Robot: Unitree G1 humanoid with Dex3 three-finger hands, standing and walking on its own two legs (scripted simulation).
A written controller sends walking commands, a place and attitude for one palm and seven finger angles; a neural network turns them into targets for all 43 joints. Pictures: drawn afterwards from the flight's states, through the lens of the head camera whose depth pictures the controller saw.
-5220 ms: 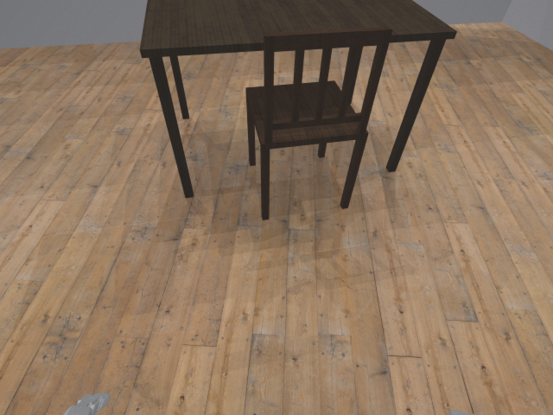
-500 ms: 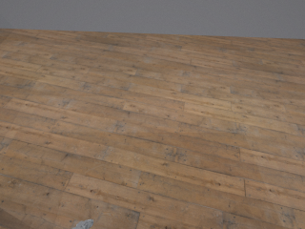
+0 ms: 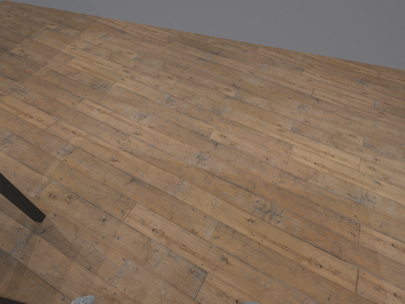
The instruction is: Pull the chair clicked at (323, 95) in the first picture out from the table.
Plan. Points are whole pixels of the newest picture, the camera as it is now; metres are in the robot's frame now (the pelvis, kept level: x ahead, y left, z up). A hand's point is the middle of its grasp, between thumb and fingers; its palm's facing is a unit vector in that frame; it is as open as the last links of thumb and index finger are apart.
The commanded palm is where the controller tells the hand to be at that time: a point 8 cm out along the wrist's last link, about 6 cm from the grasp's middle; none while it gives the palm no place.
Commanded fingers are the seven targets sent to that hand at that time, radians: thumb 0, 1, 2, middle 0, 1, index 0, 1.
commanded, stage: turn to face it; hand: left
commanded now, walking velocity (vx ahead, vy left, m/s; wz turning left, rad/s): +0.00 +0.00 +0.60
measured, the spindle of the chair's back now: out of the picture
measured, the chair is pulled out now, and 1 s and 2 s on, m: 0.00 0.00 0.00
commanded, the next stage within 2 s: none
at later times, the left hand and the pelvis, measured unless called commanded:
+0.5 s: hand out of the picture -0.05 +0.15 -0.16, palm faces +0.37 -0.89 -0.27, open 7.4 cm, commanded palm none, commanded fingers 0.00 0.90 0.90 -0.20 -0.30 -0.20 -0.30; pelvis -0.03 -0.06 +0.00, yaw +21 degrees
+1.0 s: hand out of the picture -0.10 +0.23 -0.16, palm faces +0.62 -0.74 -0.25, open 7.4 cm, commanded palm none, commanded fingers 0.00 0.90 0.90 -0.20 -0.30 -0.20 -0.30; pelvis -0.06 -0.01 +0.00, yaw +37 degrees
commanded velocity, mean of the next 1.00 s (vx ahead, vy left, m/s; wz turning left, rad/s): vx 0.00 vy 0.00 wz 0.60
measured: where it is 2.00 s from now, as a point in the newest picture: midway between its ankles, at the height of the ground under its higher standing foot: outside the picture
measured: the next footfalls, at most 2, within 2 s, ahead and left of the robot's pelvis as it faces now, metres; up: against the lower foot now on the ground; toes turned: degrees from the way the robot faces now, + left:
right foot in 0.18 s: +0.02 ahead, -0.16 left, +0.00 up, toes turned +7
left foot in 0.64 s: -0.06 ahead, +0.09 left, +0.00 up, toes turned +32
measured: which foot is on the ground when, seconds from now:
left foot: down 0.00-0.16, up 0.18-0.62, down 0.64-1.00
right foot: up 0.00-0.16, down 0.18-0.64, up 0.66-1.00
